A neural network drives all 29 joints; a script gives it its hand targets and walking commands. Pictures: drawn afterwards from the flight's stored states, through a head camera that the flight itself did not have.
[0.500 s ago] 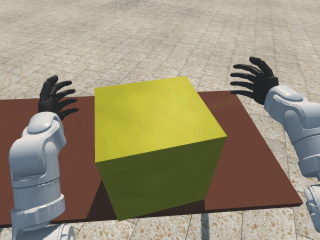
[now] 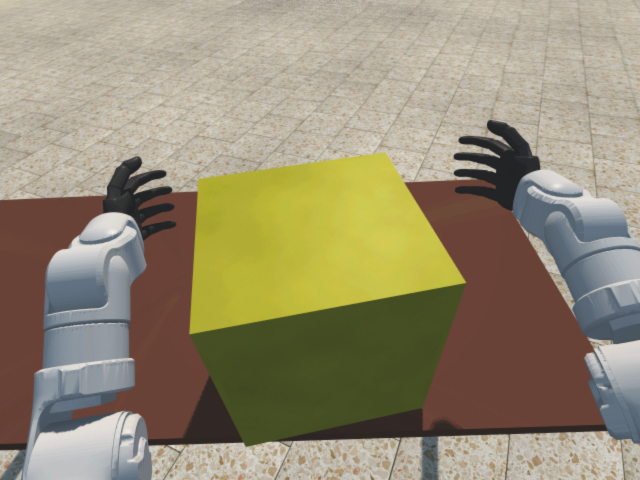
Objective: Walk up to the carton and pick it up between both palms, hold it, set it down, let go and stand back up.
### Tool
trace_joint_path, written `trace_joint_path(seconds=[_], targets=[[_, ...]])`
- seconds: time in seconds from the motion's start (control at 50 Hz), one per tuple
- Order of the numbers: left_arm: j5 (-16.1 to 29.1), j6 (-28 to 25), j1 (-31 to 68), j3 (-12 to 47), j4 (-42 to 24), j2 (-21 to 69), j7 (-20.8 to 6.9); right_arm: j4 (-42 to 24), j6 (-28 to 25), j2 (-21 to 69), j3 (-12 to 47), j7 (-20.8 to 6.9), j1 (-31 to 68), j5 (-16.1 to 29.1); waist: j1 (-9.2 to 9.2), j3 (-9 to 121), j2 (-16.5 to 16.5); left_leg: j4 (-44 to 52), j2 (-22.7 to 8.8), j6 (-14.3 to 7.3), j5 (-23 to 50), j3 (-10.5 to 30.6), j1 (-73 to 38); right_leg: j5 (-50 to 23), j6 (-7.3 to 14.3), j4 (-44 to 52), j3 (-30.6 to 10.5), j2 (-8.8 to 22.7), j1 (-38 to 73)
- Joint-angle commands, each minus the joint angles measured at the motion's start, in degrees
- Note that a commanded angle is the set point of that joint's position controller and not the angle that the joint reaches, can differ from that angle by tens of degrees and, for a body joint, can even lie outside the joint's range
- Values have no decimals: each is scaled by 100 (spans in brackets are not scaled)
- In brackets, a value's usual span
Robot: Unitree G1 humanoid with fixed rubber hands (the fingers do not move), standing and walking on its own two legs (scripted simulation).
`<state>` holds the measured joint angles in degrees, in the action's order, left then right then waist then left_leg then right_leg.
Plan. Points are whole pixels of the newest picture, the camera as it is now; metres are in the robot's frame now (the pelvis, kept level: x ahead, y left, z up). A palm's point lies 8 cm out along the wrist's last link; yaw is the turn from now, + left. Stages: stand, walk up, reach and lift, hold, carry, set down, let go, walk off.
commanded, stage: reach and lift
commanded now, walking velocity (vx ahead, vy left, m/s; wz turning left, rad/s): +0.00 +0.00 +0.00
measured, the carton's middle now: (315, 298) +0.35 +0.06 +0.07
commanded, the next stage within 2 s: none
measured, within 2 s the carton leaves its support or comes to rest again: neither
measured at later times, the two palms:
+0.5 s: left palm (166, 285) +0.33 +0.24 +0.11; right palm (494, 245) +0.41 -0.17 +0.12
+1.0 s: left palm (172, 282) +0.33 +0.23 +0.12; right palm (475, 246) +0.41 -0.15 +0.12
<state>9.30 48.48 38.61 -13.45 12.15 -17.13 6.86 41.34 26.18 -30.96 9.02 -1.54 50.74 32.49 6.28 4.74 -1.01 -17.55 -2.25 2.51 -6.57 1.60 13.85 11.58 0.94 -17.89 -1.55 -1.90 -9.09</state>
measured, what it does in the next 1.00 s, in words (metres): stands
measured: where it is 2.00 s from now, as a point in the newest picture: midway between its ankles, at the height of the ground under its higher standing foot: outside the picture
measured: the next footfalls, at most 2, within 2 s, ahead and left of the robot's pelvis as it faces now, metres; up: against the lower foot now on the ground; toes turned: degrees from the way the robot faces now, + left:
none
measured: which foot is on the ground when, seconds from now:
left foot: down 0.00-1.00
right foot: down 0.00-1.00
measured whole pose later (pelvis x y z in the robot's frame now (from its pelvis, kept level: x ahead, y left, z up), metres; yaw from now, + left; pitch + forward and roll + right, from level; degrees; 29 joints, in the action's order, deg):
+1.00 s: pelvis +0.00 +0.00 +0.00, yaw +0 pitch +2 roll +0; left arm 3.8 30.9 26.1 -11.1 9.5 -6.7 8.4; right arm 39.0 11.5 -18.6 5.5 1.5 37.6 22.1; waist 5.4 0.6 1.6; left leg -18.6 -2.7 2.9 -6.8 2.2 13.7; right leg 11.6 1.3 -18.2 -1.0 -2.4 -8.5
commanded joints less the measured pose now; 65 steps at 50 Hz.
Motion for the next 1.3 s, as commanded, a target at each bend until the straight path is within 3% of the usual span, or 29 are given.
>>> trace_joint_path(seconds=[0.0, 0.04, 0.06, 0.1, 0.14, 0.18, 0.2, 0.22, 0.26, 0.36, 0.38, 0.52, 0.6, 0.62, 0.64, 0.66, 0.72, 0.84, 0.88, 0.9, 0.94, 0.98, 1.0, 1.02, 1.04, 1.12, 1.14, 1.2, 1.28], targets=[[-10, -715, 1417, -181, -2351, -691, -94, -1946, -714, -944, -667, 56, 1997, -59, -229, 3032, 383, -384, 331, 111, 2765, -442, -1528, -3911, -397, -253, 232, -234, 844], [-132, -753, 1293, -253, -2267, -687, -88, -1786, -760, -1001, -684, 4, 1832, -105, -185, 2807, 116, -405, 327, 147, 2732, -380, -1602, -3450, -334, -140, 211, -275, 699], [-246, -709, 1204, -256, -2185, -602, -95, -1685, -763, -1084, -855, 61, 1705, -315, -221, 2594, 350, -350, 322, 135, 2668, -396, -1576, -3440, -398, -130, 268, -246, 644], [-298, -742, 1069, -355, -2214, -592, -84, -1727, -821, -848, -727, 114, 1502, -289, -148, 2457, 256, -291, 356, 89, 2237, -412, -1418, -3046, -396, -80, 180, -141, 733], [-280, -839, 964, -69, -2445, -228, -10, -1719, -928, -820, -924, 51, 1372, -298, -235, 2458, -113, -327, 335, 172, 2420, -398, -1644, -2794, -277, -64, 256, -234, 524], [-197, -965, 864, -33, -2957, -342, 62, -2500, -1137, -729, -794, 80, 1391, -229, -43, 2982, 40, -419, 344, 151, 2544, -445, -1675, -2938, -285, -150, 272, -247, 649], [-318, -988, 1016, -87, -2566, -341, 98, -2203, -1131, -828, -832, 56, 1464, -287, 7, 2595, -34, -350, 333, 151, 2152, -447, -1530, -2328, -268, -53, 341, -278, 320], [-120, -1051, 881, 30, -2622, -348, 122, -2747, -1251, -751, -918, 35, 1579, -318, -4, 2943, 60, -372, 342, 134, 2236, -409, -1567, -2530, -281, -117, 301, -280, 395], [-49, -1276, 1017, 134, -1999, -190, 84, -2487, -1283, -623, -920, 17, 1502, -465, 18, 2847, 225, -373, 332, 69, 1815, -403, -1384, -2224, -287, -94, 289, -226, 257], [-225, -1542, 770, -26, -505, 1, -17, -1270, -1225, -294, -722, 66, 966, -832, 149, 1909, 526, -102, 334, -154, 870, -447, -735, -1331, -388, 24, 99, -23, 268], [-233, -1647, 845, -19, -1243, -110, 55, -1628, -1311, -396, -825, 17, 1026, -787, 123, 2201, 344, -99, 307, -100, 1001, -459, -1023, -1287, -362, 6, 214, -119, 152], [-295, -2150, 1331, -18, -1354, -188, 99, -1758, -1674, -229, -803, 131, 1455, -920, 94, 2763, 365, -353, 306, -39, 1622, -434, -1165, -2198, -434, -209, 218, -135, 453], [-259, -2110, 994, 357, -1796, 164, 95, -1660, -1735, -78, -875, 171, 1232, -946, -143, 2909, 171, -471, 279, 45, 1945, -321, -1589, -2335, -345, -154, 293, -180, 334], [-237, -2129, 979, 469, -1734, 205, 85, -1479, -1755, -146, -988, 179, 1236, -965, -199, 2699, -90, -448, 295, 76, 1897, -341, -1691, -2286, -356, -92, 325, -167, 47], [-180, -2065, 948, 329, -1747, 120, 49, -1924, -1776, -113, -867, 230, 1420, -986, -130, 2942, 188, -498, 315, 20, 2019, -337, -1550, -2626, -409, -128, 234, -139, 358], [-232, -2041, 699, 157, -1477, -44, 2, -1591, -1729, -114, -743, 280, 1155, -958, -123, 2632, 359, -480, 368, 22, 2004, -359, -1326, -2871, -457, -185, 287, -139, 602], [-592, -1807, 779, 30, -829, 89, -40, -879, -1567, -133, -890, 332, 984, -1017, -210, 1942, 169, -305, 380, -14, 1598, -344, -1389, -2106, -428, 55, 185, -101, 389], [-403, -1965, 1064, 421, -1223, 616, 16, -1168, -1629, 491, -723, 301, 1405, -1088, -144, 1818, 271, -213, 234, -10, 1519, -244, -1690, -1334, -356, 241, 353, -134, 21], [-527, -2060, 746, 275, -1764, 639, 86, -1592, -1787, 609, -564, 284, 1223, -1024, 13, 2255, 236, -339, 228, 28, 2017, -324, -1799, -1905, -333, 114, 332, -161, 271], [-534, -2073, 1016, 356, -1545, 626, 94, -1313, -1790, 631, -524, 298, 1439, -979, 34, 1984, -87, -373, 294, 46, 1830, -319, -1672, -1704, -321, 116, 304, -102, 188], [-427, -2094, 1263, 576, -1542, 748, 167, -1379, -1785, 484, -794, 284, 1660, -1065, -127, 2200, -182, -345, 236, 61, 1616, -211, -1750, -1391, -258, 155, 330, -144, -50], [-430, -2036, 789, 549, -1469, 914, 110, -1700, -1857, 781, -600, 391, 1423, -1103, -37, 2340, 160, -400, 269, -14, 1849, -300, -1728, -1965, -328, 112, 314, -111, 199], [-544, -2046, 1083, 592, -1424, 985, 116, -1539, -1837, 882, -623, 386, 1546, -1111, -65, 2012, -84, -414, 279, 49, 1882, -315, -1744, -1754, -318, 152, 348, -103, 89], [-382, -2027, 932, 758, -1708, 1053, 131, -1875, -1871, 741, -654, 398, 1506, -1161, -123, 2371, 52, -435, 219, 23, 1816, -210, -1867, -1691, -331, 126, 352, -149, -10], [-584, -1995, 784, 692, -1463, 1073, 114, -1289, -1743, 833, -684, 391, 1141, -1188, -170, 1978, -145, -445, 181, 125, 1900, -276, -1979, -1688, -293, 151, 439, -151, -72], [-555, -1899, 771, 772, -1407, 1167, 65, -1305, -1713, 949, -784, 583, 1164, -1398, -352, 2108, 135, -436, 215, 60, 1688, -244, -1942, -1558, -313, 193, 422, -126, -3], [-697, -1860, 755, 701, -1357, 1096, 82, -1144, -1678, 953, -665, 595, 1100, -1279, -237, 1911, 8, -405, 211, 86, 1667, -297, -1927, -1318, -340, 212, 480, -126, -11], [-609, -1890, 993, 854, -1665, 1230, 151, -1420, -1776, 828, -1061, 715, 1398, -1562, -479, 2284, 13, -449, 168, 102, 1654, -217, -2024, -1308, -303, 212, 502, -182, -141], [-546, -1832, 914, 783, -1838, 1138, 191, -1804, -1769, 923, -779, 736, 1421, -1382, -320, 2258, 153, -523, 199, 57, 1965, -280, -2098, -1846, -410, 109, 503, -173, 5]])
